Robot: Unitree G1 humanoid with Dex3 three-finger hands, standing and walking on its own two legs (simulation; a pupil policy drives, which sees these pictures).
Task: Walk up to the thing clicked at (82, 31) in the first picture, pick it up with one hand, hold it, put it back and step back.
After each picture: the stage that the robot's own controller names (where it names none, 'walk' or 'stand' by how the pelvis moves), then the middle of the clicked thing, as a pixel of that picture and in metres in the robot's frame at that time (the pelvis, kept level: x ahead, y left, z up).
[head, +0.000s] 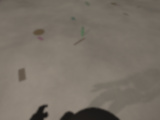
stand; (82, 31) +1.99 +0.24 -0.66
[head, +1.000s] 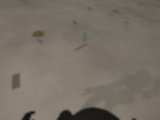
walk; (84, 37) +1.85 +0.13 -0.64
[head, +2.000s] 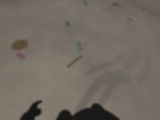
walk; (78, 47) +1.24 +0.16 -0.65
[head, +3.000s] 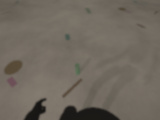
walk; (77, 69) +0.76 +0.20 -0.63
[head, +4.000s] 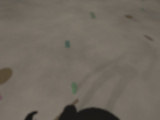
walk; (74, 88) +0.44 +0.17 -0.63
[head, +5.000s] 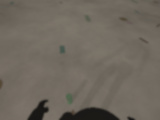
stand; (69, 99) +0.32 +0.19 -0.65
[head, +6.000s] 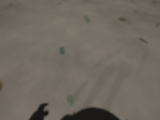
stand; (70, 100) +0.31 +0.18 -0.66
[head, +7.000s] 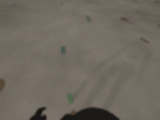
stand; (70, 99) +0.33 +0.19 -0.66
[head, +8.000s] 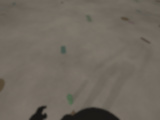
stand; (70, 99) +0.32 +0.19 -0.66
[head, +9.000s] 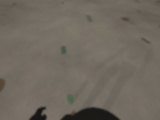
go down; (70, 100) +0.32 +0.18 -0.66
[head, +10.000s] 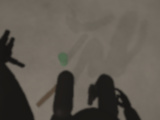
go down; (63, 60) +0.42 +0.18 -0.30
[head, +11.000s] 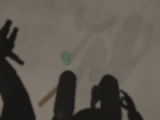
go down; (66, 60) +0.42 +0.18 -0.27
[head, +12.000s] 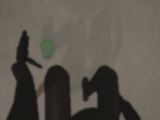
close in; (47, 52) +0.42 +0.21 -0.17
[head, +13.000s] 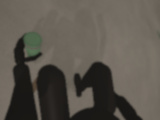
close; (33, 48) +0.43 +0.24 -0.16
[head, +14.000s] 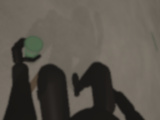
lift; (32, 50) +0.41 +0.24 -0.17
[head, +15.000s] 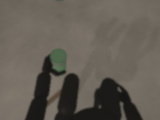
lift; (60, 65) +0.33 +0.20 -0.01
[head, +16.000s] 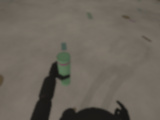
hold; (64, 71) +0.31 +0.16 +0.06
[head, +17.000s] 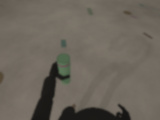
hold; (64, 71) +0.32 +0.17 +0.04
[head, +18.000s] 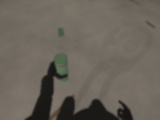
crouch; (62, 70) +0.33 +0.18 -0.01
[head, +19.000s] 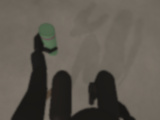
lower; (50, 43) +0.48 +0.21 -0.05
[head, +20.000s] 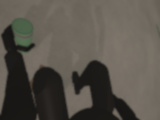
lower; (24, 39) +0.47 +0.25 -0.16
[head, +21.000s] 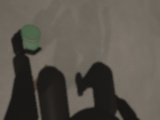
lower; (31, 43) +0.44 +0.25 -0.16
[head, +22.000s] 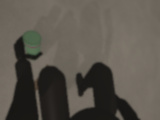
lower; (33, 48) +0.42 +0.24 -0.17
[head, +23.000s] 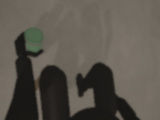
lower; (34, 45) +0.43 +0.25 -0.16
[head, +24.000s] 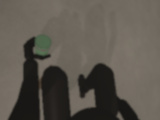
open; (41, 49) +0.42 +0.22 -0.17
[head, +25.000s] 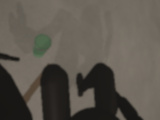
stand; (40, 48) +0.41 +0.22 -0.17
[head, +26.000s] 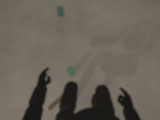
walk; (71, 72) +0.40 +0.17 -0.43
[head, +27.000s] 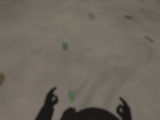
stand; (71, 97) +0.34 +0.16 -0.60
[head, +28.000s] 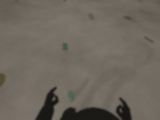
stand; (71, 96) +0.35 +0.16 -0.60
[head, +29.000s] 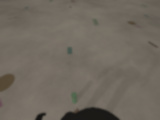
stand; (74, 98) +0.37 +0.16 -0.65
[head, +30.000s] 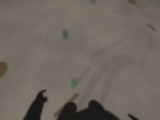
walk; (73, 84) +0.40 +0.13 -0.64
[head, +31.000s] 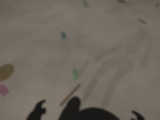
walk; (75, 75) +0.58 +0.20 -0.63
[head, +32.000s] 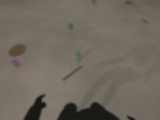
walk; (78, 57) +0.91 +0.18 -0.63
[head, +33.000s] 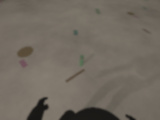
stand; (81, 60) +0.98 +0.13 -0.65
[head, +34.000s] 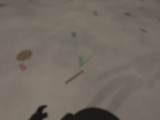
stand; (80, 62) +0.98 +0.16 -0.66
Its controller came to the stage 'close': yes
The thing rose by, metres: 0.69
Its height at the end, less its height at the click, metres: +0.00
